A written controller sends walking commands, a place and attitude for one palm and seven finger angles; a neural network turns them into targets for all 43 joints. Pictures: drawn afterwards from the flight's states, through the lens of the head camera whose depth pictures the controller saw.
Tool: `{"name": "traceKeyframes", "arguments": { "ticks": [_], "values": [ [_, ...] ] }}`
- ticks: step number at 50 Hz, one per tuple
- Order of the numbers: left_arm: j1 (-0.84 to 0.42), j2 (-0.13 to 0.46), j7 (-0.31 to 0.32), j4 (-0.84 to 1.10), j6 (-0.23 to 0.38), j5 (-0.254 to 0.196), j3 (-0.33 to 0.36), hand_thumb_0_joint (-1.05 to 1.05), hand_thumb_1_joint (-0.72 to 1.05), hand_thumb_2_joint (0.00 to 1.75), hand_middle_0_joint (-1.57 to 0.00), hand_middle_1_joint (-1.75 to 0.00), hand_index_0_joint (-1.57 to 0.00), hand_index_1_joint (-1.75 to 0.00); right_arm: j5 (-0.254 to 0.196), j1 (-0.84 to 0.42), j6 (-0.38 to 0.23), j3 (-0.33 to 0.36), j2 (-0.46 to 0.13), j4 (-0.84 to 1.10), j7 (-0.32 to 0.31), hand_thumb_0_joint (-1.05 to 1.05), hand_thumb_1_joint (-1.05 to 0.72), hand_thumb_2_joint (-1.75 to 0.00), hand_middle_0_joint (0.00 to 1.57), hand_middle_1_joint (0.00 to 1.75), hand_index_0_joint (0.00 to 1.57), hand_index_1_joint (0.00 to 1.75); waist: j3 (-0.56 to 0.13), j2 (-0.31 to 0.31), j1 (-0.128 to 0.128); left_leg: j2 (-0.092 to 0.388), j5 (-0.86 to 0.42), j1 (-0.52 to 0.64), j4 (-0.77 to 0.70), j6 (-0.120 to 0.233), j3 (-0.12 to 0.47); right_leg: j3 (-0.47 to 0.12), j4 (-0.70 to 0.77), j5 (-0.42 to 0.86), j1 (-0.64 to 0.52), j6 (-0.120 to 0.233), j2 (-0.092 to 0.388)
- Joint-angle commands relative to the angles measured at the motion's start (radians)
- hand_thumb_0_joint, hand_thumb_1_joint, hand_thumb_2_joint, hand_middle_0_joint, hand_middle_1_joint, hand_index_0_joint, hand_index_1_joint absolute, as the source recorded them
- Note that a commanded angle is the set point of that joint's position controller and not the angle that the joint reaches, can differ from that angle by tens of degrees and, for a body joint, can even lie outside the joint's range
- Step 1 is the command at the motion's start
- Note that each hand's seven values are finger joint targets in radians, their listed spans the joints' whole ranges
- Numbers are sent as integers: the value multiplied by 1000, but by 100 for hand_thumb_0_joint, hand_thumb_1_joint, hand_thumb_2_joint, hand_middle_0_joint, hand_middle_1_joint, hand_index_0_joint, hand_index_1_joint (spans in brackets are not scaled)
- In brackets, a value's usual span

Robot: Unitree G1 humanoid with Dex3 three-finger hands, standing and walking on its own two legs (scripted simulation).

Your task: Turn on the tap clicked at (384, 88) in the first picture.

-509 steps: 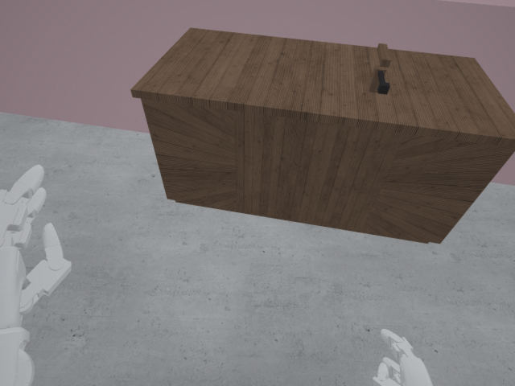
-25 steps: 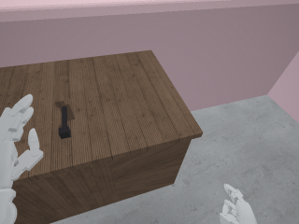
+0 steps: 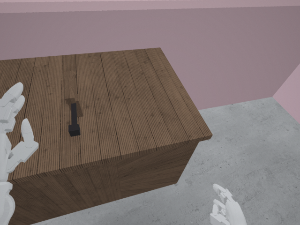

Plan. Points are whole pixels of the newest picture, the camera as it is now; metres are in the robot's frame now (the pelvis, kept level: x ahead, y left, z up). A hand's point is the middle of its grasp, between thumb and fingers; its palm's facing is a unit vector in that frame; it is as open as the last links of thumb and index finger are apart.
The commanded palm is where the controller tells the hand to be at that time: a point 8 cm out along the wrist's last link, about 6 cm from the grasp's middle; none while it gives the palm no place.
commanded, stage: come to a stop and stand still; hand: left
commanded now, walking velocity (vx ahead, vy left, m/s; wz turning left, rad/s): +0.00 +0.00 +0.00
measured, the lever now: (74, 130) +0.36 +0.27 +0.00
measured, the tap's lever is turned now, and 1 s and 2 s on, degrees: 0 0 0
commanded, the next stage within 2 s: look again from close up in 0.14 s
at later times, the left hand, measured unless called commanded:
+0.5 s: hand (40, 141) +0.22 +0.25 +0.16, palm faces +0.40 -0.84 -0.36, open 7.4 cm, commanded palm +0.17 +0.28 +0.17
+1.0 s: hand (62, 137) +0.24 +0.21 +0.16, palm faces +0.37 -0.86 -0.36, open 7.4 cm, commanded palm +0.18 +0.24 +0.17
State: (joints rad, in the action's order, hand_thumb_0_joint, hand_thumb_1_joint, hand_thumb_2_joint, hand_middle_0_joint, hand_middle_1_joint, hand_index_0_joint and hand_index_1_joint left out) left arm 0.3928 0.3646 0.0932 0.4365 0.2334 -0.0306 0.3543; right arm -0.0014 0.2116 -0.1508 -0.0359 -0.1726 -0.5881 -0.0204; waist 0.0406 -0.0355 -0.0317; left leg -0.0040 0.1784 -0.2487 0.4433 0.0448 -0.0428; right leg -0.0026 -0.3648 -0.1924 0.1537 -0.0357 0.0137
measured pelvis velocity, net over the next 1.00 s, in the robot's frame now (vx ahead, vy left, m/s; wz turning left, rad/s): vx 0.02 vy -0.04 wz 0.00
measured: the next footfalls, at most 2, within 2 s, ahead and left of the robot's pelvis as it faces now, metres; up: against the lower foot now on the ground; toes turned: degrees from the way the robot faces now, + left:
none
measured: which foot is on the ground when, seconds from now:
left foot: down 0.00-1.00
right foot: down 0.00-1.00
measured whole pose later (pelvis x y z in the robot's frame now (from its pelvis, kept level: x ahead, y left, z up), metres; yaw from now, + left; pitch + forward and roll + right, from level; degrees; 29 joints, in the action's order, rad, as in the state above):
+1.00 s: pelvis +0.02 -0.04 +0.00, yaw +0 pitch +0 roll -1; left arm 0.42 0.36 0.10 0.47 0.16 -0.07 0.35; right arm -0.01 0.20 -0.08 -0.02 -0.17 -0.56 -0.02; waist 0.04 -0.01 -0.02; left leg 0.04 0.21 -0.25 0.46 -0.01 -0.02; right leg 0.02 -0.39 -0.23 0.16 0.01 -0.04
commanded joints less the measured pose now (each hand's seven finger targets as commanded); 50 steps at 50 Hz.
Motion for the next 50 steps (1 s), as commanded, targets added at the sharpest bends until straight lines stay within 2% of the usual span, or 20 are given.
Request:
{"name": "traceKeyframes", "arguments": {
  "ticks": [1,2,6,8,11,12,15,21,22,26,27,31,33,36,38,43,45,46,48,50],
  "values": [
    [-72,165,15,221,55,-2,98,0,90,90,-20,-30,-20,-30,-9,-92,-46,65,-144,148,-9,0,-90,-90,20,30,20,30,-160,122,4,74,-101,95,-97,-30,77,0,17,131,-15,38,-4],
    [-73,140,14,214,53,-4,78,0,90,90,-20,-30,-20,-30,-7,-89,-42,65,-144,150,-10,0,-90,-90,20,30,20,30,-157,117,6,75,-116,91,-97,-30,80,1,15,135,-18,39,-3],
    [-79,168,18,217,46,-5,97,0,90,90,-20,-30,-20,-30,-12,-100,-35,65,-143,152,-13,0,-90,-90,20,30,20,30,-140,115,5,74,-83,85,-102,-31,79,-3,25,122,-10,38,-1],
    [-90,139,18,213,45,-7,70,0,90,90,-20,-30,-20,-30,-12,-97,-31,67,-145,157,-13,0,-90,-90,20,30,20,30,-130,116,7,75,-52,71,-113,-33,84,-5,24,105,-15,40,0],
    [-79,172,23,211,45,-6,101,0,90,90,-20,-30,-20,-30,-11,-107,-27,65,-143,157,-16,0,-90,-90,20,30,20,30,-124,124,4,69,8,52,-120,-28,84,-9,41,89,-22,39,2],
    [-90,136,21,212,47,-7,69,0,90,90,-20,-30,-20,-30,-9,-102,-25,64,-144,157,-16,0,-90,-90,20,30,20,30,-118,121,8,67,17,45,-124,-30,87,-8,40,83,-25,41,0],
    [-89,152,25,225,49,-5,80,0,90,90,-20,-30,-20,-30,-9,-102,-26,69,-148,162,-16,0,-90,-90,20,30,20,30,-122,138,5,70,35,43,-132,-29,97,-10,37,71,-28,42,-1],
    [-53,170,27,218,41,-10,103,0,90,90,-20,-30,-20,-30,-12,-107,-20,68,-145,159,-19,0,-90,-90,20,30,20,30,-143,106,4,62,-50,74,-108,-30,84,-4,43,121,-33,39,4],
    [-48,143,25,204,39,-12,82,0,90,90,-20,-30,-20,-30,-10,-101,-16,68,-145,155,-19,0,-90,-90,20,30,20,30,-147,99,6,63,-64,76,-103,-30,83,-4,41,125,-34,41,5],
    [-40,172,28,213,31,-15,106,0,90,90,-20,-30,-20,-30,-15,-112,-13,70,-143,155,-22,0,-90,-90,20,30,20,30,-151,85,5,60,-85,93,-86,-26,73,-11,52,148,-28,39,12],
    [-34,141,26,190,28,-18,80,0,90,90,-20,-30,-20,-30,-12,-104,-10,68,-144,154,-21,0,-90,-90,20,30,20,30,-140,76,7,59,-78,84,-89,-27,76,-11,54,140,-26,40,13],
    [-40,172,29,208,23,-18,105,0,90,90,-20,-30,-20,-30,-15,-118,-7,72,-145,154,-25,0,-90,-90,20,30,20,30,-134,85,6,57,-71,89,-83,-24,72,-20,62,139,-17,41,16],
    [-58,149,26,212,21,-22,81,0,90,90,-20,-30,-20,-30,-14,-109,-3,71,-143,156,-24,0,-90,-90,20,30,20,30,-139,68,10,65,-75,97,-98,-30,84,-11,52,121,-19,40,6],
    [-73,185,25,244,21,-24,111,0,90,90,-20,-30,-20,-30,-16,-118,2,71,-139,156,-24,0,-90,-90,20,30,20,30,-143,125,10,86,-72,119,-115,-30,94,0,32,93,-1,36,-8],
    [-73,157,23,240,16,-28,87,0,90,90,-20,-30,-20,-30,-14,-108,6,74,-140,164,-21,0,-90,-90,20,30,20,30,-136,130,11,104,-74,108,-116,-28,105,3,20,80,2,35,-11],
    [-65,155,19,242,4,-32,86,0,90,90,-20,-30,-20,-30,-15,-102,11,79,-139,174,-13,0,-90,-90,20,30,20,30,-130,156,13,133,-22,87,-116,-22,120,6,3,43,20,37,-19],
    [-41,160,18,231,-5,-34,97,0,90,90,-20,-30,-20,-30,-15,-93,16,83,-139,179,-10,0,-90,-90,20,30,20,30,-137,125,12,136,-15,83,-89,-18,111,2,8,49,20,39,-17],
    [-38,175,18,246,-8,-36,110,0,90,90,-20,-30,-20,-30,-18,-100,17,81,-135,177,-11,0,-90,-90,20,30,20,30,-144,133,15,132,-43,98,-77,-19,103,2,12,64,28,41,-16],
    [-29,150,19,239,-11,-37,87,0,90,90,-20,-30,-20,-30,-15,-98,17,80,-137,178,-10,0,-90,-90,20,30,20,30,-148,122,14,108,-78,84,-42,-20,82,-19,27,109,7,48,1],
    [-2,161,24,225,-13,-38,100,0,90,90,-20,-30,-20,-30,-12,-102,18,77,-137,175,-11,0,-90,-90,20,30,20,30,-149,85,12,82,-71,81,-6,-21,60,-54,51,157,4,54,24]
  ]
}}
